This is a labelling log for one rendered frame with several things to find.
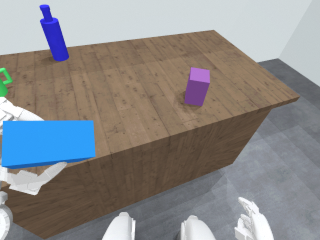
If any robot left forearm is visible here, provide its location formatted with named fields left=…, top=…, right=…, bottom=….
left=0, top=191, right=13, bottom=240

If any sponge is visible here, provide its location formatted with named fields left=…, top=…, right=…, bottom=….
left=1, top=120, right=96, bottom=169

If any robot right hand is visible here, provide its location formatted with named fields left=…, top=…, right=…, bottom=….
left=234, top=197, right=274, bottom=240

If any robot left shin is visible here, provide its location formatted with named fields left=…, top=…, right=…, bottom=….
left=119, top=212, right=129, bottom=216

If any robot right shin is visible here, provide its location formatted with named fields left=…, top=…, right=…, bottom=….
left=187, top=215, right=198, bottom=220

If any robot left hand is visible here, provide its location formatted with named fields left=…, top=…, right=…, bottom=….
left=0, top=97, right=68, bottom=195

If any robot shin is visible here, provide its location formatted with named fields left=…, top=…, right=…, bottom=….
left=119, top=212, right=129, bottom=216
left=187, top=215, right=198, bottom=220

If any table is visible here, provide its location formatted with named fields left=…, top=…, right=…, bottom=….
left=0, top=30, right=300, bottom=240

